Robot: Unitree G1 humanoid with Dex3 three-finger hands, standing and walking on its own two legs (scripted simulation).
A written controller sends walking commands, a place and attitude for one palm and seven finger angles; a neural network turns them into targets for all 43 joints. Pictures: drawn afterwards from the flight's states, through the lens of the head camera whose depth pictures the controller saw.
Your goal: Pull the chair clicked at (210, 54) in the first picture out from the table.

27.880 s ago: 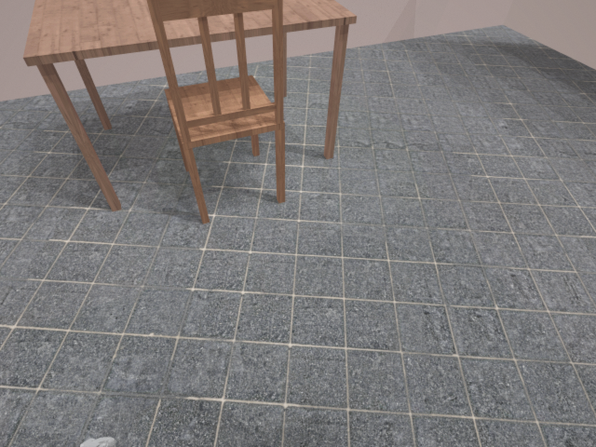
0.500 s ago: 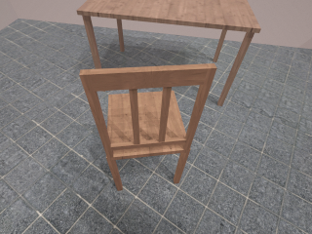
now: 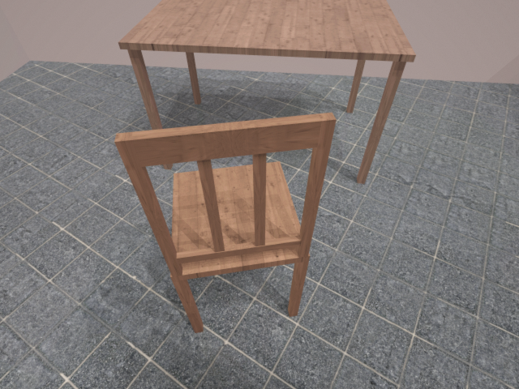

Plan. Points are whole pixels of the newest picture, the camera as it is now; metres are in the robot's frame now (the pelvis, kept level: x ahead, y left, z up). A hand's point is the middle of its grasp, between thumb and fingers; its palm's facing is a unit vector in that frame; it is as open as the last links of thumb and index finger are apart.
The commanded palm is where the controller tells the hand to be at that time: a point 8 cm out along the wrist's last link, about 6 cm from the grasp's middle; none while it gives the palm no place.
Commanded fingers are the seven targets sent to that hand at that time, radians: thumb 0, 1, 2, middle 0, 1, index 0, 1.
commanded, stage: let the arm hang, fingers relaxed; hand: left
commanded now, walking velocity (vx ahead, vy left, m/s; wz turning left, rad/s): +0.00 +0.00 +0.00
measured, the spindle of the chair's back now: (212, 210) +0.50 +0.14 -0.08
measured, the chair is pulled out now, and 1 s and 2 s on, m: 0.62 0.62 0.62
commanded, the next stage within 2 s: look to check the result in 0.14 s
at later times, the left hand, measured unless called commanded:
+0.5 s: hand out of the picture -0.02 +0.14 -0.17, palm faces +0.04 -0.99 -0.15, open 7.4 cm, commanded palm none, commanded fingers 0.00 0.90 0.90 -0.20 -0.30 -0.20 -0.30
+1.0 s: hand out of the picture -0.01 +0.15 -0.17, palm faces +0.04 -0.99 -0.15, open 7.4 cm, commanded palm none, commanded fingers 0.00 0.90 0.90 -0.20 -0.30 -0.20 -0.30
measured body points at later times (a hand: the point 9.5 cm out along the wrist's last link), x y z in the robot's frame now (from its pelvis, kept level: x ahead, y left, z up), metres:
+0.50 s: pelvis +0.00 -0.01 +0.00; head +0.01 -0.01 +0.45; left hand -0.02 +0.20 -0.16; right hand -0.02 -0.21 -0.16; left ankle +0.03 +0.12 -0.74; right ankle -0.01 -0.10 -0.74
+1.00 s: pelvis +0.01 +0.00 +0.00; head +0.02 -0.01 +0.45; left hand -0.01 +0.20 -0.16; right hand -0.02 -0.20 -0.16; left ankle +0.03 +0.12 -0.74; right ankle -0.01 -0.10 -0.74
